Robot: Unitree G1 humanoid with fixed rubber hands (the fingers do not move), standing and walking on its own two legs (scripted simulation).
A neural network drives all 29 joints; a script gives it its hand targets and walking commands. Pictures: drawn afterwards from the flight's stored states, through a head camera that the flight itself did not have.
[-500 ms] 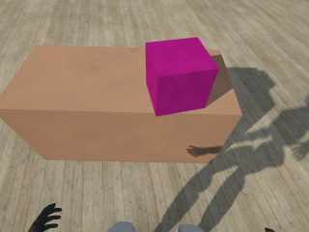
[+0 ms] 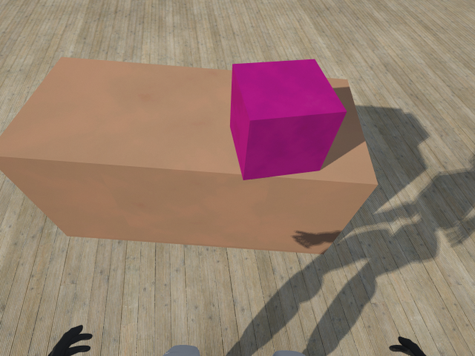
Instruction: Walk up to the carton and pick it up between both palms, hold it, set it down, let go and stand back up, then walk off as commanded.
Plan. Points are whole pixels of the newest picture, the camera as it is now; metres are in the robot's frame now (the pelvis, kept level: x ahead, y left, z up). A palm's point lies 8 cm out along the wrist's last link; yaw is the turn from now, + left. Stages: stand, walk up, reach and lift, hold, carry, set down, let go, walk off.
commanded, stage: walk up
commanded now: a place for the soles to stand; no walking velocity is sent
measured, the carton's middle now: (278, 120) +0.70 -0.10 -0.09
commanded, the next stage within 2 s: none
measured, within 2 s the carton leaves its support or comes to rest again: neither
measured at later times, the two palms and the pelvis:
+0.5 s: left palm out of the picture +0.11 +0.30 -0.09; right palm out of the picture +0.09 -0.31 -0.09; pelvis -0.01 +0.00 +0.00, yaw +0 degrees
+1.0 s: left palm (121, 342) +0.14 +0.20 -0.09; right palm out of the picture +0.09 -0.45 -0.10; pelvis +0.05 -0.11 -0.01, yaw -2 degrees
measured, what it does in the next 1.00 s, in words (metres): steps to the right: right foot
